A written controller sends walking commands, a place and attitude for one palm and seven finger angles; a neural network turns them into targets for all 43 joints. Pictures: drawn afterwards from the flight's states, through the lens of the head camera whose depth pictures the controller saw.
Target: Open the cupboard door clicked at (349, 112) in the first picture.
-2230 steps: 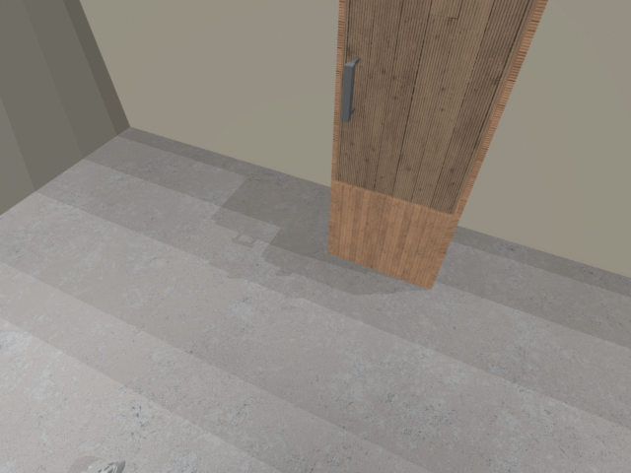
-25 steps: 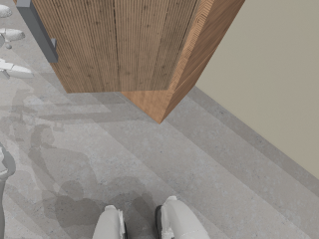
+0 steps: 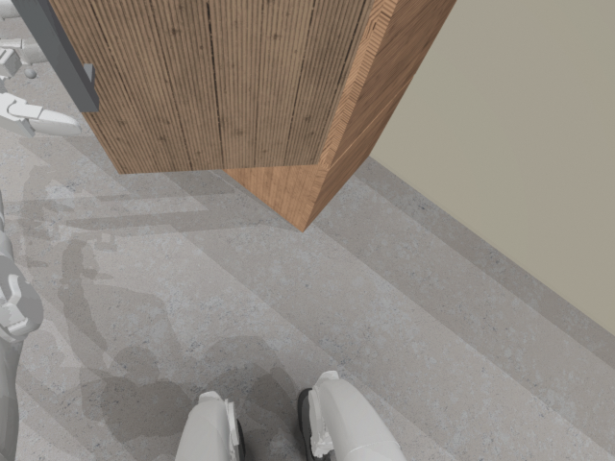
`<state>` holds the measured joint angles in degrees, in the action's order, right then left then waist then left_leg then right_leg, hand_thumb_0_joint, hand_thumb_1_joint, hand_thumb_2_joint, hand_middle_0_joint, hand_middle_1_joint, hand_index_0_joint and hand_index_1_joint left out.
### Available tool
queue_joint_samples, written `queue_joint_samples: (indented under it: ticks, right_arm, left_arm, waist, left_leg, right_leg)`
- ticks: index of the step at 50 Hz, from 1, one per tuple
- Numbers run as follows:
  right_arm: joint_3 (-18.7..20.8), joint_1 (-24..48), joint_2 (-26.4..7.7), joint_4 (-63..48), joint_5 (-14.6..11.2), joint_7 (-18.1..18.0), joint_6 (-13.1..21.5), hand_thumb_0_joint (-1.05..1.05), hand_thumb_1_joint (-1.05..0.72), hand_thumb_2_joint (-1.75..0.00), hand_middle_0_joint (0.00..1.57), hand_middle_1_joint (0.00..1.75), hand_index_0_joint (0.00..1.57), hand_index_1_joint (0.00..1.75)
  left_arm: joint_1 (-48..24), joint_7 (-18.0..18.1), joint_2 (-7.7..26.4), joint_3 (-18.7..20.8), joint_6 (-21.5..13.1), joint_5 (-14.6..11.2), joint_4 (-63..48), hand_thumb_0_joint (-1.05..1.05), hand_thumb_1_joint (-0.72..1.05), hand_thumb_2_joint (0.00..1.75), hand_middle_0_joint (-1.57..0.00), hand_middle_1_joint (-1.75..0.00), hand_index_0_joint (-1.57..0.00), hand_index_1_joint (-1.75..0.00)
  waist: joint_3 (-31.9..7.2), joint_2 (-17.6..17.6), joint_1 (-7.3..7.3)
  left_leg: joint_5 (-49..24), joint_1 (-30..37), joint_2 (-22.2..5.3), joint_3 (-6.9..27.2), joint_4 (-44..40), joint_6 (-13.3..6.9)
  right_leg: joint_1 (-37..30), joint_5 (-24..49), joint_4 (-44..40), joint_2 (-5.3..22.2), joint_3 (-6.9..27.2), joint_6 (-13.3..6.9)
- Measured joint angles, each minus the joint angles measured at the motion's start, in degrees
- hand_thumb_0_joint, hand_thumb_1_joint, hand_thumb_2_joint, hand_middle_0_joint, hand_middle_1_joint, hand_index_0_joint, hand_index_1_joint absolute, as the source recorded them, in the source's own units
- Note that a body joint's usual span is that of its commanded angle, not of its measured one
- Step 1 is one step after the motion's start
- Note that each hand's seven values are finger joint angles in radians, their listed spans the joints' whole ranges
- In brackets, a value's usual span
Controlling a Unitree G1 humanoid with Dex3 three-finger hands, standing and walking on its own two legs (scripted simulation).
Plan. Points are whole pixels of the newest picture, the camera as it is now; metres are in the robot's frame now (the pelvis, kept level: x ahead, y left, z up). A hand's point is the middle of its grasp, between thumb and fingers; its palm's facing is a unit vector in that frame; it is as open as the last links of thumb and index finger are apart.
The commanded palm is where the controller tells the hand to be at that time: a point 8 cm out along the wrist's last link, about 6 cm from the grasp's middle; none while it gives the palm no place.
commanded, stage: slide the fingers in behind the handle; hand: left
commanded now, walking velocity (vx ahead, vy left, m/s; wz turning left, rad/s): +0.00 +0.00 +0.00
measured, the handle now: (64, 42) +0.60 +0.21 +0.08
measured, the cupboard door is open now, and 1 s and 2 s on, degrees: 46 47 45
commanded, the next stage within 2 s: close the thumb around the handle in 1.14 s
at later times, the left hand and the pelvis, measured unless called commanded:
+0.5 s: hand (75, 77) +0.55 +0.20 +0.08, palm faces +0.01 -1.00 -0.01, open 14.0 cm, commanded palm +0.53 +0.22 +0.08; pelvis +0.01 -0.01 +0.01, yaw +1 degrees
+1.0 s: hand (88, 77) +0.55 +0.18 +0.08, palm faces +0.02 -1.00 -0.02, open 14.0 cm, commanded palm +0.53 +0.22 +0.08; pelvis +0.01 -0.02 +0.00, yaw +1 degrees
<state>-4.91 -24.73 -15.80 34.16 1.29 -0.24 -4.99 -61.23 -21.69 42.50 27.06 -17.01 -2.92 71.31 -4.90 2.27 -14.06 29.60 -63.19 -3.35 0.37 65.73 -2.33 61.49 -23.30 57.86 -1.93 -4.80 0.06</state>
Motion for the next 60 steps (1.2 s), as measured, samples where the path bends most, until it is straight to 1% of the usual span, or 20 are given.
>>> queue_joint_samples:
  ticks: [3, 9, 16, 21, 28, 31, 34, 36, 42, 48, 60]
  right_arm:
    - [0.1, -0.4, 0.1, 0.0, 0.1, 0.3, -0.2, 0.00, -0.90, -0.90, 0.20, 0.30, 0.21, 0.30]
    - [0.5, -0.7, 0.3, 0.3, 0.2, 0.7, -0.2, 0.00, -0.90, -0.90, 0.20, 0.30, 0.21, 0.30]
    - [1.2, 0.0, 0.3, 0.3, 0.4, 0.9, -0.2, 0.00, -0.90, -0.90, 0.20, 0.30, 0.21, 0.30]
    - [1.4, 0.7, 0.2, 0.4, 0.4, 0.9, 0.0, 0.00, -0.90, -0.90, 0.20, 0.30, 0.21, 0.30]
    - [1.9, 1.4, 0.3, 0.5, 0.6, 1.1, 0.3, 0.00, -0.91, -0.90, 0.20, 0.30, 0.21, 0.30]
    - [1.9, 1.5, 0.3, 0.5, 0.6, 1.2, 0.2, 0.00, -0.91, -0.90, 0.20, 0.30, 0.21, 0.30]
    - [1.8, 1.4, 0.4, 0.4, 0.5, 1.3, 0.2, 0.00, -0.91, -0.90, 0.20, 0.30, 0.21, 0.30]
    - [1.9, 1.2, 0.6, 0.3, 0.4, 1.3, 0.4, 0.00, -0.91, -0.90, 0.20, 0.30, 0.21, 0.30]
    - [1.8, 0.9, 0.5, 0.8, 0.2, 1.1, 0.8, 0.00, -0.91, -0.90, 0.20, 0.30, 0.21, 0.30]
    - [1.9, 0.9, 0.1, 1.1, 0.2, 0.8, 1.2, 0.00, -0.91, -0.90, 0.20, 0.30, 0.21, 0.30]
    - [1.8, 1.0, -0.1, 1.1, 0.3, 0.7, 1.4, 0.00, -0.91, -0.90, 0.20, 0.30, 0.21, 0.30]
  left_arm:
    - [1.0, 0.8, -1.3, 0.3, -0.3, -0.1, -0.5, -0.01, -0.50, 0.30, -0.30, -1.20, -0.30, -1.20]
    - [2.2, 2.6, -4.0, -0.9, -1.2, -0.5, -0.9, -0.01, -0.50, 0.30, -0.30, -1.20, -0.30, -1.20]
    - [3.3, 4.3, -6.3, -2.0, -2.6, -0.5, -1.3, -0.01, -0.50, 0.30, -0.30, -1.20, -0.30, -1.20]
    - [2.7, 5.5, -7.8, -3.3, -2.9, -0.4, -0.7, -0.01, -0.50, 0.30, -0.30, -1.20, -0.30, -1.20]
    - [2.7, 7.3, -9.6, -3.8, -4.0, 0.1, -1.8, -0.01, -0.50, 0.30, -0.30, -1.20, -0.30, -1.20]
    - [2.9, 7.9, -10.3, -3.6, -3.8, 0.0, -1.9, -0.01, -0.50, 0.30, -0.30, -1.20, -0.30, -1.20]
    - [3.3, 8.6, -10.2, -2.9, -3.6, 0.0, -1.8, -0.01, -0.50, 0.30, -0.30, -1.20, -0.30, -1.20]
    - [3.7, 8.7, -10.1, -3.1, -3.5, -0.1, -1.9, -0.01, -0.50, 0.30, -0.30, -1.20, -0.30, -1.20]
    - [3.4, 8.2, -9.8, -3.6, -4.0, -0.6, -0.9, -0.01, -0.50, 0.30, -0.30, -1.20, -0.28, -1.20]
    - [2.5, 7.5, -9.1, -3.6, -4.2, -0.5, -0.2, -0.01, -0.50, 0.30, -0.30, -1.20, -0.29, -1.20]
    - [1.5, 7.4, -8.7, -3.2, -3.6, -0.2, 0.3, -0.01, -0.50, 0.30, -0.30, -1.20, -0.30, -1.20]
  waist:
    - [-0.2, 0.1, 0.19]
    - [-0.5, 0.2, 0.79]
    - [-0.8, 0.2, 1.23]
    - [-0.8, 0.1, 1.49]
    - [-0.9, 0.2, 1.56]
    - [-0.9, 0.3, 1.67]
    - [-1.0, 0.3, 1.64]
    - [-0.9, 0.3, 1.73]
    - [-0.8, 0.2, 1.88]
    - [-0.8, 0.2, 1.70]
    - [-0.7, 0.1, 1.36]
  left_leg:
    - [0.0, 0.9, 0.0, -0.3, -0.6, -0.1]
    - [0.0, 2.6, 0.2, -0.5, -1.6, -0.1]
    - [0.1, 3.6, 0.4, -0.6, -2.0, 0.0]
    - [0.1, 3.6, 0.6, -0.4, -1.9, 0.2]
    - [0.2, 3.3, 0.6, -0.3, -1.7, 0.6]
    - [0.1, 3.6, 0.5, -0.4, -1.9, 0.7]
    - [0.1, 4.0, 0.4, -0.5, -2.1, 0.9]
    - [0.0, 4.3, 0.3, -0.6, -2.3, 0.9]
    - [-0.2, 4.5, 0.3, -0.3, -2.6, 1.2]
    - [-0.2, 3.7, 0.3, 0.0, -2.1, 1.3]
    - [-0.1, 2.9, 0.3, -0.1, -1.5, 1.1]
  right_leg:
    - [-0.7, 0.1, -0.5, 0.0, 0.3, 0.1]
    - [-2.2, -0.1, -1.1, 0.2, 0.6, 0.2]
    - [-3.1, -0.5, -1.1, 0.3, 0.6, 0.1]
    - [-3.0, -0.8, -0.6, 0.5, 0.4, -0.1]
    - [-2.5, -1.1, 0.1, 0.5, 0.4, -0.5]
    - [-2.7, -1.2, 0.1, 0.4, 0.4, -0.6]
    - [-2.8, -1.2, 0.1, 0.3, 0.6, -0.8]
    - [-3.0, -1.2, 0.0, 0.2, 0.7, -0.9]
    - [-3.3, -1.2, -0.1, 0.2, 0.4, -1.2]
    - [-2.6, -1.2, 0.4, 0.2, 0.2, -1.3]
    - [-1.8, -1.1, 0.7, 0.2, 0.3, -1.1]
